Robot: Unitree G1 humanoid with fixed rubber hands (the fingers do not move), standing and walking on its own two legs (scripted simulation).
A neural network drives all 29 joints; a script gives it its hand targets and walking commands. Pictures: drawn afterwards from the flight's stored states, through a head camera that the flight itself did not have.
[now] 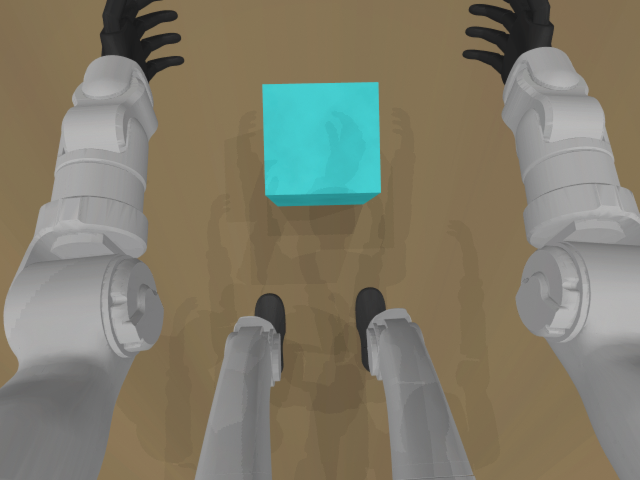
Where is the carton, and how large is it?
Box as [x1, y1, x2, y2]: [262, 82, 380, 205]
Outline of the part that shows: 377,82 262,84 265,194 277,205 358,204 364,203 380,192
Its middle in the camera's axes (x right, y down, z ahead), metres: +0.00 -0.19 +0.83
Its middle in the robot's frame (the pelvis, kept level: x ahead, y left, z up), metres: +0.54 -0.01 -0.52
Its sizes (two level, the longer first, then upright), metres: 0.210 0.200 0.250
